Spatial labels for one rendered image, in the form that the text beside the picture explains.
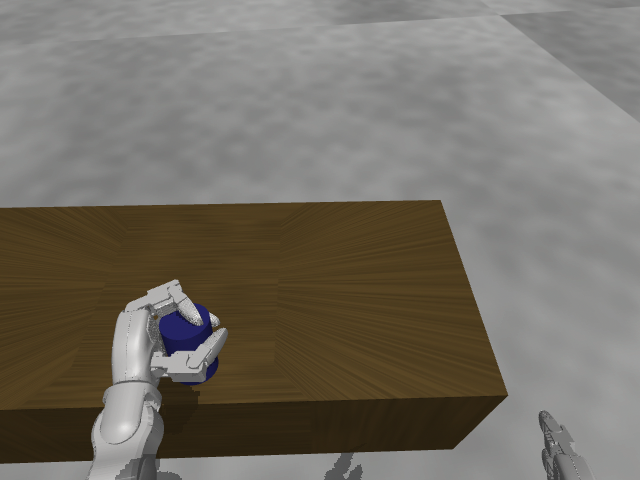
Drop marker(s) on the left robot hand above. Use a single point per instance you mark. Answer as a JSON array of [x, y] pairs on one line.
[[138, 351]]

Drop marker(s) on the can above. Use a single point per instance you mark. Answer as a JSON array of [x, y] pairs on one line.
[[178, 334]]

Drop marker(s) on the left robot arm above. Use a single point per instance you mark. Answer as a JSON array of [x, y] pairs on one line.
[[127, 433]]

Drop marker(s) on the right robot hand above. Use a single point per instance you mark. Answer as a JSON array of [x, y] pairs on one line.
[[559, 458]]

